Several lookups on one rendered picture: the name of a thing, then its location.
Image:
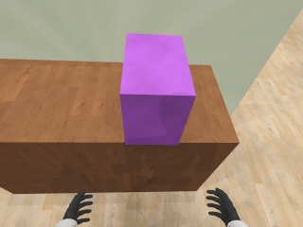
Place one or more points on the carton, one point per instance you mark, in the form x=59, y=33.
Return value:
x=156, y=89

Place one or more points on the robot right hand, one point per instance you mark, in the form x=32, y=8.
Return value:
x=225, y=205

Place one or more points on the pedestal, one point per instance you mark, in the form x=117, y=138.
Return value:
x=61, y=132

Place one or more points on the robot left hand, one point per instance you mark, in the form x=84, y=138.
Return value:
x=75, y=205

